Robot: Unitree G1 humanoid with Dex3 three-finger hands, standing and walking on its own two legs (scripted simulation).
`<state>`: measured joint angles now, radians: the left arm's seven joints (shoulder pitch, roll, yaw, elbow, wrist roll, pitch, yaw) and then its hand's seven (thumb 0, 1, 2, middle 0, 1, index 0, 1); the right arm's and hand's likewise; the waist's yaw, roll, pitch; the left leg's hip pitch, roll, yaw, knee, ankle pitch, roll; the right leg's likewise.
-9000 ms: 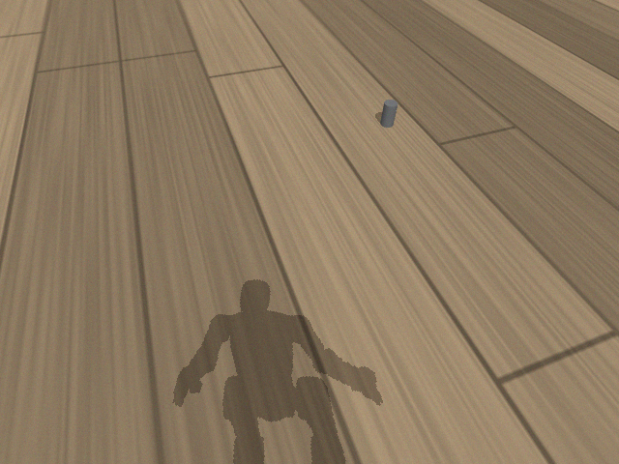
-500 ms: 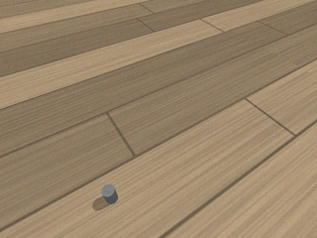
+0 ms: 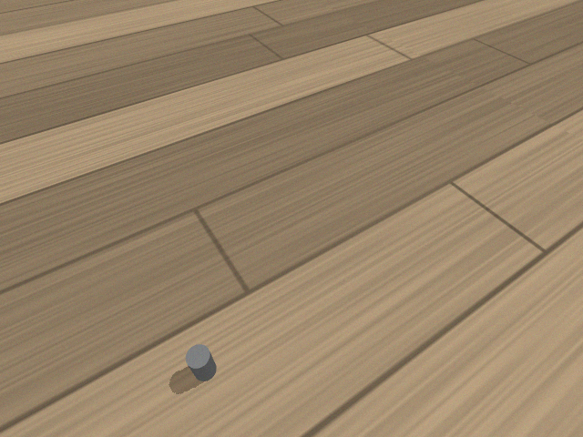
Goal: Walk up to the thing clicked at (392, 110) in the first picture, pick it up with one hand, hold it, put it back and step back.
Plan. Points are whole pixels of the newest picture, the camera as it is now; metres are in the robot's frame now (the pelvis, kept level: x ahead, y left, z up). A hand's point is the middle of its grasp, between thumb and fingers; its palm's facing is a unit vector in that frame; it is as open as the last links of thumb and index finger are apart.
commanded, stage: stand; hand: left
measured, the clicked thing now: (201, 363) +0.45 +0.30 -0.72
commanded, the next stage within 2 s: walk up in 0.88 s
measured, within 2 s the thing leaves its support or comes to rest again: neither
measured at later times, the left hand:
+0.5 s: hand out of the picture +0.08 +0.25 -0.15, palm faces -0.03 -0.94 -0.35, open 7.4 cm
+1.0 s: hand out of the picture +0.07 +0.26 -0.16, palm faces +0.00 -0.93 -0.37, open 7.4 cm
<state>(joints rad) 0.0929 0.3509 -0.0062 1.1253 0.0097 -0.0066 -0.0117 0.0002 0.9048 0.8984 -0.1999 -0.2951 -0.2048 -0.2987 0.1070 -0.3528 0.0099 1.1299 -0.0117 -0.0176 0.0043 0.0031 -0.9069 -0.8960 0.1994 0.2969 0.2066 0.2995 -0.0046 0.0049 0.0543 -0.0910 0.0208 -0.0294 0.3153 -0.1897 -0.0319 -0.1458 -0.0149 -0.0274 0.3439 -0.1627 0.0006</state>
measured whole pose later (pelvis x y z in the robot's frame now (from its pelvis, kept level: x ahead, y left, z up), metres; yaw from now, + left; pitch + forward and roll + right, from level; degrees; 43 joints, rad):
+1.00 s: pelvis -0.02 +0.00 -0.01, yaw +0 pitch -2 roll +0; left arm 0.07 0.36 0.04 1.06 0.00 0.01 0.00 0.00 0.90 0.90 -0.20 -0.30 -0.21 -0.30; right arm 0.09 -0.38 -0.01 1.08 0.00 0.01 0.00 0.00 -0.91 -0.90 0.20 0.30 0.21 0.30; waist 0.00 0.02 0.13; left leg -0.20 0.03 -0.03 0.48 -0.23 -0.02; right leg -0.22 0.00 -0.03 0.42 -0.17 -0.01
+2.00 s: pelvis -0.25 +0.03 -0.02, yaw +0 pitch -1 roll +1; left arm 0.11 0.35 0.08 0.71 0.06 0.08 0.00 0.00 0.90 0.90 -0.20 -0.30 -0.21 -0.30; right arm 0.19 -0.41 -0.05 0.86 -0.01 0.01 -0.06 0.00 -0.91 -0.90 0.20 0.30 0.21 0.30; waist 0.01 -0.02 0.19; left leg -0.29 -0.04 -0.06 0.80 -0.49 -0.03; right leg -0.38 0.00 -0.04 0.61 -0.22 -0.05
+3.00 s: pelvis -0.33 +0.01 -0.02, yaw -2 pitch -3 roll -1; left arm 0.21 0.36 0.06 0.97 0.03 -0.03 0.00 0.00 0.91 0.90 -0.20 -0.29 -0.20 -0.30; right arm 0.21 -0.38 -0.05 0.96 -0.01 0.02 0.01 0.01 -0.90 -0.90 0.20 0.30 0.21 0.30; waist -0.01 0.04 0.07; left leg -0.29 0.03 -0.05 0.68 -0.39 -0.01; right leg -0.24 0.01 -0.03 0.58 -0.28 -0.01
